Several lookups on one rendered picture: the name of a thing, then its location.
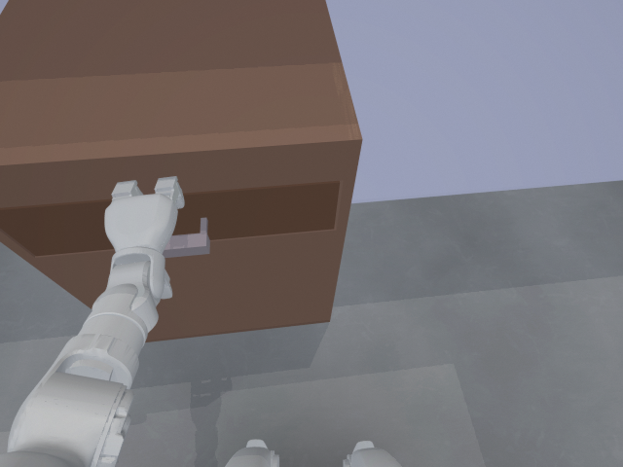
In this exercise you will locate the robot left forearm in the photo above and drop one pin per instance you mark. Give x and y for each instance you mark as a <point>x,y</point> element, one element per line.
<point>109,343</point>

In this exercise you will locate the handle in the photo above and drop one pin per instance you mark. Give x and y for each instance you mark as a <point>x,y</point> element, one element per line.
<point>189,244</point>

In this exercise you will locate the drawer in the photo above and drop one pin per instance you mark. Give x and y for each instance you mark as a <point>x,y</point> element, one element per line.
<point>71,227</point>

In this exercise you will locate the right robot thigh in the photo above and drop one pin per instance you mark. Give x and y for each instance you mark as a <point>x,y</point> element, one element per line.
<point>370,457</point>

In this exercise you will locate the cabinet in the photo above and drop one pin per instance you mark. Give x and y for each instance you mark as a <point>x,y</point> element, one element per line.
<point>223,94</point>

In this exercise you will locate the left robot upper arm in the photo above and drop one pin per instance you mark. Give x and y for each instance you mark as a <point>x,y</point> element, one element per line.
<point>75,421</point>

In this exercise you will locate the robot left hand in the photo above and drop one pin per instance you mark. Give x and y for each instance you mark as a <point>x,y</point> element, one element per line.
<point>136,220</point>

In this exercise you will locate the robot left shin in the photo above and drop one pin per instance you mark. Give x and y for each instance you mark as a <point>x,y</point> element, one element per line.
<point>256,443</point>

